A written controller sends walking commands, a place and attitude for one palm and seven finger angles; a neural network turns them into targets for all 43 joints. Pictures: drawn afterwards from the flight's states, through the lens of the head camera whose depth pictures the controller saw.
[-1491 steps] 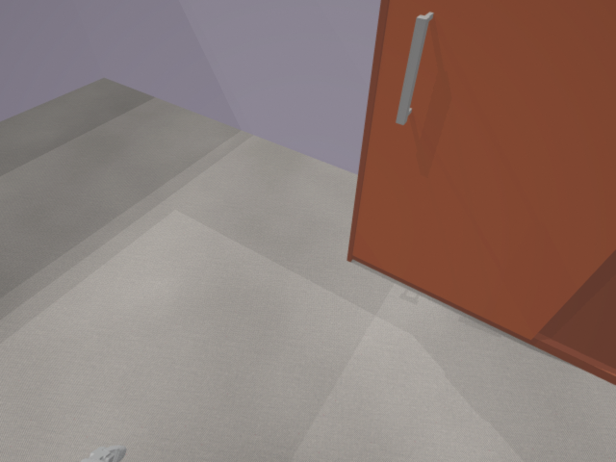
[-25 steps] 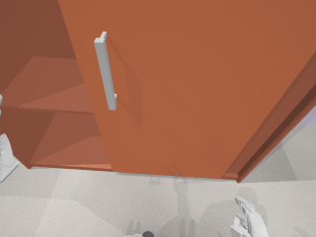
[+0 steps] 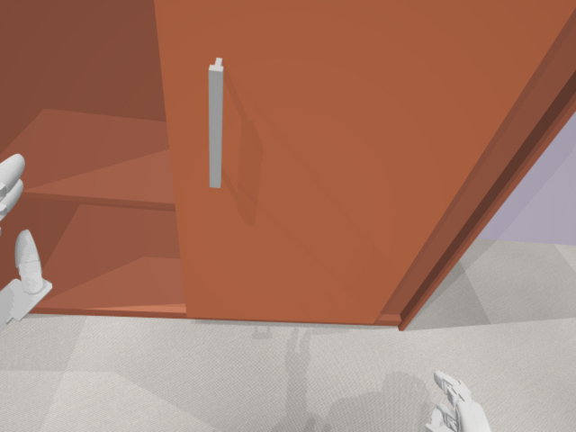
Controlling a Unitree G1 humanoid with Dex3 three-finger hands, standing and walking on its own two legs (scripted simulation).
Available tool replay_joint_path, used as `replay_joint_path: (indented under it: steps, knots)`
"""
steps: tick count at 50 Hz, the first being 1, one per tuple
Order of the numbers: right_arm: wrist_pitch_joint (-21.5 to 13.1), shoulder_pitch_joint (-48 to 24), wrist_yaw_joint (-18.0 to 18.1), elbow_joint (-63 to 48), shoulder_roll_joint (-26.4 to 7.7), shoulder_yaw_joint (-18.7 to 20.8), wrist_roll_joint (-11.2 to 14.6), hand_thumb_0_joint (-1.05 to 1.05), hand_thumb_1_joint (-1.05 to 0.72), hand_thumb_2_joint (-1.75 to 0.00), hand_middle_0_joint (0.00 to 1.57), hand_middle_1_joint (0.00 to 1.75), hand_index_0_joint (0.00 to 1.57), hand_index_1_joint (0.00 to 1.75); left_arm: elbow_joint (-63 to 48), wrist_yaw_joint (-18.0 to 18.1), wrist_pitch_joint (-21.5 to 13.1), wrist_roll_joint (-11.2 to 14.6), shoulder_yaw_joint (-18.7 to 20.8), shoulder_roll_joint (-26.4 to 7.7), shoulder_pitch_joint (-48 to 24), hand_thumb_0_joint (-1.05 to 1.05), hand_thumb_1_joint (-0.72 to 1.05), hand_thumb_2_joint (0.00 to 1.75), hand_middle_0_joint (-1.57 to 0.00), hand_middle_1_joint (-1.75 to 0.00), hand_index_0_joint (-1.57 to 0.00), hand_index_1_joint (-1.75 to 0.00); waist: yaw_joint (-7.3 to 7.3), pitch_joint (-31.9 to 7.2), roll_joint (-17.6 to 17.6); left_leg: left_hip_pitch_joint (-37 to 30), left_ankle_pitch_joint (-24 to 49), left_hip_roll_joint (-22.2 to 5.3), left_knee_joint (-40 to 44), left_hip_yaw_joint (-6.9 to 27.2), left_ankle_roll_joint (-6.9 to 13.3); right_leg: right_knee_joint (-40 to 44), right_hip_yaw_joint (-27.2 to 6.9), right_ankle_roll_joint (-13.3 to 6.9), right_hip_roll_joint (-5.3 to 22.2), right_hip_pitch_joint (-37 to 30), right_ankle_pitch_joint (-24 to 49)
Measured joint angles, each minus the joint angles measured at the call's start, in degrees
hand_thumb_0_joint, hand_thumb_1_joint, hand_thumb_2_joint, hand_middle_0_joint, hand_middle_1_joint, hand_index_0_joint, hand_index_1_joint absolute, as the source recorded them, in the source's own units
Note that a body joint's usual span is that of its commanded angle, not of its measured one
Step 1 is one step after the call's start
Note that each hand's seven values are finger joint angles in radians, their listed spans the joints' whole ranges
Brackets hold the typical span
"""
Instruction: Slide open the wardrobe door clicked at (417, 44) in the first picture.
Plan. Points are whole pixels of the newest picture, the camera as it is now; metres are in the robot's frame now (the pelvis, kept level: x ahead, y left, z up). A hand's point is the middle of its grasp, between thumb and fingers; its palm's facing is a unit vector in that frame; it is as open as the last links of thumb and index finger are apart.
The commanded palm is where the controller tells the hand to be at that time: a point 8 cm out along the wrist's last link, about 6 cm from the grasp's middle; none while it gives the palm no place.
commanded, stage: stop stepping back and stand still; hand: left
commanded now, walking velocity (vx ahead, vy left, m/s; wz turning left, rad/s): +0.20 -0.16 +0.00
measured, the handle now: (217, 127) +0.62 +0.21 +0.10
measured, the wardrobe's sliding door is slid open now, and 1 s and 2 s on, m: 0.55 0.55 0.55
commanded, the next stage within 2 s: let the arm hang, fingers relaxed in 0.98 s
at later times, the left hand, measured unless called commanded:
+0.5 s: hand out of the picture +0.09 +0.35 +0.17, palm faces +0.47 -0.82 -0.33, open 7.4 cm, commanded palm +0.00 +0.37 +0.19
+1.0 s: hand out of the picture +0.03 +0.35 +0.17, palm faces +0.48 -0.78 -0.39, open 7.4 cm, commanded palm -0.05 +0.39 +0.19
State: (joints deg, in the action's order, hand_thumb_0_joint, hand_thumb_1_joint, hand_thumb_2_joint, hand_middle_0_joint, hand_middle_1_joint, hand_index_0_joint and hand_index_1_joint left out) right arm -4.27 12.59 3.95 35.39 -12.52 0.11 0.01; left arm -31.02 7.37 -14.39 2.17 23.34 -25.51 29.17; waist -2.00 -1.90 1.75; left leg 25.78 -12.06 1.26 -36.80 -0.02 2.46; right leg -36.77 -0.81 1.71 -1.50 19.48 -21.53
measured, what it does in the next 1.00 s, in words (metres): walks backwards: right foot, then left foot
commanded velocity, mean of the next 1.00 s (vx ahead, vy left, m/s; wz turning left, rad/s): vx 0.13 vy -0.09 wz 0.00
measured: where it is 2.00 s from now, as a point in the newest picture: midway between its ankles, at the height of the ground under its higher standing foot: outside the picture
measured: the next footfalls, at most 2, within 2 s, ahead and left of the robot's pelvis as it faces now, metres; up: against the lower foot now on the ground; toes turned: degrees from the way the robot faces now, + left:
right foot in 0.26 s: -0.07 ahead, -0.08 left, +0.00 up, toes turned -9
left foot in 0.36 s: -0.01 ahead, +0.20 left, +0.00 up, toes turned -2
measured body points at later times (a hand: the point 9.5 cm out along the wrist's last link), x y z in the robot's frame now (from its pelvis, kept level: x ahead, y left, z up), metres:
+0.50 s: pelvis -0.15 +0.07 -0.01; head -0.16 +0.11 +0.44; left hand +0.05 +0.39 +0.19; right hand -0.01 -0.14 -0.09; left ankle -0.05 +0.20 -0.72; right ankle -0.11 -0.03 -0.68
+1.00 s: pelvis -0.17 +0.09 +0.01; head -0.18 +0.10 +0.46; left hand +0.00 +0.39 +0.19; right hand +0.01 -0.14 -0.06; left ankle -0.17 +0.24 -0.72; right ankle -0.13 +0.01 -0.71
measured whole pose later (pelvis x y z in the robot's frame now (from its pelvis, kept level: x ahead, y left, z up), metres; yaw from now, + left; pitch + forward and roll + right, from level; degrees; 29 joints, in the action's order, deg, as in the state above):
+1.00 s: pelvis -0.17 +0.09 +0.01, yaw +3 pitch -2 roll +2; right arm -9.7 12.3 3.5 35.9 -10.3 -0.4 -0.6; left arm -25.1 9.3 -9.5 0.7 21.2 -21.4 26.3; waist 0.7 -0.2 3.7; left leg 12.7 -16.4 -2.9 -31.4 -3.7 -2.2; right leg -40.0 3.8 0.9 0.7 19.5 -20.9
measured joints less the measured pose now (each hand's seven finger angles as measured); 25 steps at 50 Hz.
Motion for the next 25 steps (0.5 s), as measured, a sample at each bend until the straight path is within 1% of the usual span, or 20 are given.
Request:
replay_joint_path:
  steps: [1, 2, 3, 4, 5, 7, 9, 10, 11, 12, 13, 14, 15, 16, 18, 19, 20, 22, 24, 25]
  knots:
    - [-0.87, 0.15, 0.51, 0.45, -0.03, 0.14, -0.23, 0.01, -0.90, -0.89, 0.20, 0.30, 0.21, 0.30, 1.86, 0.06, 0.67, -0.53, -0.49, 0.68, -2.96, 0.01, 0.89, 0.90, -0.21, -0.31, -0.21, -0.30, 0.49, 1.10, -0.63, -0.16, 3.14, -0.18, 1.17, 0.40, 1.48, -6.05, -0.88, -0.35, -1.14, 1.81, -2.26]
    - [-1.79, 0.30, 0.72, 1.12, 0.29, 0.33, -0.35, 0.01, -0.90, -0.89, 0.20, 0.30, 0.21, 0.30, 3.90, 0.15, 1.27, -0.88, -0.75, 1.08, -5.96, 0.01, 0.89, 0.90, -0.21, -0.31, -0.21, -0.30, 1.02, 2.25, -1.06, -0.59, 4.78, -0.33, 2.64, 0.87, 2.08, -11.66, -1.62, -0.68, -2.24, 3.17, -3.49]
    - [-2.36, 0.58, 0.50, 1.75, 0.86, 0.43, -0.28, 0.01, -0.90, -0.89, 0.20, 0.30, 0.21, 0.30, 5.61, 0.24, 1.95, -1.08, -0.82, 1.27, -8.33, 0.01, 0.89, 0.90, -0.21, -0.31, -0.21, -0.30, 1.53, 3.16, -1.19, -1.31, 5.24, -0.52, 4.61, 1.16, 1.81, -16.10, -2.07, -0.95, -3.24, 3.95, -4.32]
    - [-2.61, 0.95, -0.08, 2.21, 1.60, 0.40, -0.08, 0.01, -0.90, -0.89, 0.20, 0.30, 0.21, 0.30, 6.48, 0.29, 2.88, -1.04, -0.67, 1.36, -9.60, 0.01, 0.89, 0.90, -0.21, -0.31, -0.21, -0.30, 2.03, 3.70, -0.99, -2.23, 5.12, -0.69, 7.16, 1.25, 0.55, -19.37, -2.16, -1.12, -4.08, 4.31, -4.74]
    - [-2.75, 1.45, -0.79, 2.46, 2.42, 0.27, 0.09, 0.01, -0.90, -0.89, 0.20, 0.29, 0.20, 0.30, 6.35, 0.28, 3.93, -0.79, -0.37, 1.40, -9.59, 0.01, 0.89, 0.90, -0.21, -0.31, -0.21, -0.30, 2.49, 3.86, -0.52, -3.33, 4.84, -0.75, 10.27, 1.18, -1.52, -21.38, -1.84, -1.18, -4.70, 4.30, -4.94]
    - [-3.05, 2.83, -2.14, 2.03, 3.87, 0.14, 0.11, 0.01, -0.90, -0.89, 0.20, 0.30, 0.21, 0.30, 3.44, 0.37, 5.78, -0.07, -0.03, 1.55, -6.25, 0.01, 0.89, 0.90, -0.21, -0.31, -0.21, -0.30, 3.21, 3.47, 0.25, -6.06, 4.97, -0.88, 17.92, 0.69, -7.03, -20.90, 0.42, -1.34, -5.43, 2.71, -5.53]
    - [-3.74, 4.76, -2.89, 0.44, 4.30, 0.61, -0.22, 0.01, -0.90, -0.89, 0.20, 0.30, 0.21, 0.30, -1.38, 0.22, 6.61, 0.45, -0.72, 1.34, -0.83, 0.01, 0.89, 0.90, -0.20, -0.31, -0.21, -0.30, 3.83, 2.72, -0.58, -7.39, 4.61, -1.16, 23.35, 0.18, -12.18, -12.31, 5.16, -2.32, -5.87, -2.26, -8.09]
    - [-4.32, 5.73, -3.06, -0.59, 4.21, 0.88, -0.06, 0.01, -0.90, -0.89, 0.20, 0.30, 0.21, 0.30, -4.19, 0.22, 6.34, 0.41, -0.85, 0.10, 1.97, 0.01, 0.89, 0.90, -0.20, -0.31, -0.21, -0.30, 3.94, 2.42, -0.53, -5.33, 0.82, -0.54, 20.66, -0.62, -13.58, -5.03, 7.70, -4.20, -5.31, -5.81, -9.08]
    - [-4.79, 6.21, -3.27, -1.30, 4.22, 0.77, 0.45, 0.01, -0.90, -0.89, 0.21, 0.30, 0.21, 0.30, -7.66, 0.47, 5.64, 0.37, 0.27, -2.17, 5.19, 0.01, 0.89, 0.90, -0.20, -0.31, -0.21, -0.30, 2.98, 1.95, 1.58, -0.72, -5.35, 1.45, 9.20, -1.08, -11.72, 0.87, 8.33, -6.95, -3.26, -8.21, -6.56]
    - [-4.78, 6.00, -3.46, -1.78, 3.94, 0.41, 0.82, 0.01, -0.90, -0.89, 0.21, 0.30, 0.21, 0.30, -11.23, 0.61, 4.75, 0.49, 2.50, -4.17, 8.37, 0.01, 0.89, 0.90, -0.20, -0.31, -0.21, -0.30, 1.07, 1.27, 4.51, 4.60, -10.18, 3.46, -6.04, -0.97, -6.95, 4.69, 7.57, -9.30, -0.29, -9.10, -2.42]
    - [-4.47, 4.90, -3.52, -1.41, 3.07, 0.39, 0.98, 0.01, -0.90, -0.89, 0.21, 0.30, 0.21, 0.30, -13.63, 0.09, 3.89, 0.67, 4.23, -4.75, 9.79, 0.01, 0.89, 0.90, -0.20, -0.31, -0.21, -0.30, -0.85, 0.89, 5.36, 8.79, -12.47, 3.43, -20.34, 0.12, -1.89, 4.99, 6.75, -9.04, 1.49, -7.72, 1.87]
    - [-3.59, 3.25, -3.30, 0.31, 2.37, 0.63, 0.57, 0.01, -0.90, -0.89, 0.21, 0.30, 0.21, 0.30, -14.18, -0.79, 3.33, 0.83, 4.51, -4.68, 8.68, 0.01, 0.89, 0.90, -0.20, -0.31, -0.21, -0.30, -1.59, 1.29, 3.99, 9.66, -13.62, 1.42, -29.03, 2.35, -0.62, 0.93, 6.44, -7.03, 0.86, -5.70, 2.07]
    - [-2.33, 2.16, -2.95, 1.98, 2.22, 0.44, -0.27, 0.01, -0.90, -0.89, 0.21, 0.30, 0.21, 0.30, -13.05, -1.29, 2.61, 0.73, 4.42, -5.22, 5.93, 0.01, 0.89, 0.90, -0.21, -0.31, -0.21, -0.30, -1.21, 1.42, 3.26, 8.23, -13.60, -0.88, -30.47, 3.61, -0.84, -2.32, 6.71, -4.92, 0.67, -4.76, 0.57]
    - [-1.46, 1.94, -2.77, 3.24, 2.25, 0.18, -0.82, 0.01, -0.90, -0.89, 0.21, 0.30, 0.21, 0.30, -10.42, -1.37, 1.84, 0.30, 3.77, -5.69, 2.07, 0.01, 0.89, 0.90, -0.21, -0.31, -0.21, -0.30, -0.29, 0.81, 2.95, 5.89, -12.89, -3.15, -26.95, 3.96, -1.15, -4.63, 7.66, -3.52, 1.17, -4.08, -1.31]
    - [-0.97, 2.39, -2.31, 3.63, 1.30, 0.00, -0.49, 0.01, -0.90, -0.89, 0.20, 0.30, 0.21, 0.30, -4.11, -0.64, 2.21, -0.11, 2.21, -4.20, -6.36, 0.00, 0.88, 0.90, -0.21, -0.31, -0.22, -0.30, 1.32, -0.38, 1.41, -0.32, -12.37, -6.21, -13.75, 5.03, -1.33, -10.23, 9.09, -2.73, 2.28, -1.79, -5.32]
    - [-0.94, 1.55, -1.83, 3.94, 1.21, 0.11, -0.57, 0.01, -0.90, -0.89, 0.20, 0.30, 0.21, 0.30, -0.74, 0.02, 2.80, -0.18, 2.35, -2.73, -10.07, 0.00, 0.88, 0.90, -0.21, -0.31, -0.22, -0.30, 1.82, 0.30, 1.19, 0.23, -12.46, -5.46, -14.23, 4.88, -2.06, -14.11, 7.70, -2.73, 2.45, 0.00, -8.48]
    - [-0.90, 0.36, -1.46, 4.19, 1.66, -0.01, -0.74, 0.01, -0.90, -0.89, 0.20, 0.30, 0.21, 0.30, 2.49, 0.68, 3.27, -0.13, 3.22, -1.31, -12.51, 0.00, 0.88, 0.90, -0.21, -0.31, -0.22, -0.30, 2.02, 1.61, 1.20, 0.58, -11.80, -4.83, -15.66, 4.12, -2.79, -18.09, 5.34, -2.75, 1.83, 1.81, -10.37]
    - [-1.63, -0.89, -1.62, 4.01, 3.67, -0.68, -1.17, 0.01, -0.90, -0.89, 0.20, 0.30, 0.21, 0.30, 7.18, 1.19, 4.01, 0.10, 5.36, 0.14, -13.15, 0.00, 0.89, 0.90, -0.21, -0.31, -0.21, -0.30, 2.95, 3.65, 1.64, -0.40, -8.85, -3.98, -14.08, 2.41, -3.30, -23.78, 2.18, -2.42, 0.39, 5.03, -8.68]
    - [-2.48, 0.02, -2.58, 3.02, 5.76, -1.67, -1.49, 0.01, -0.90, -0.89, 0.20, 0.29, 0.21, 0.30, 7.31, 0.83, 5.37, 0.48, 5.39, 0.84, -10.36, 0.01, 0.89, 0.90, -0.20, -0.31, -0.21, -0.30, 4.29, 4.56, 1.90, -1.80, -5.06, -3.38, -9.23, 2.23, -3.01, -23.66, 1.95, -1.92, -0.70, 5.83, -6.81]
    - [-2.92, 0.90, -3.09, 2.66, 6.53, -2.22, -1.55, 0.01, -0.90, -0.89, 0.20, 0.29, 0.21, 0.30, 5.85, 0.52, 5.74, 0.59, 4.59, 1.25, -8.28, 0.01, 0.89, 0.90, -0.20, -0.31, -0.21, -0.30, 4.54, 4.68, 1.86, -2.44, -3.60, -3.49, -6.56, 2.23, -2.78, -21.61, 2.55, -1.87, -1.19, 5.15, -6.31]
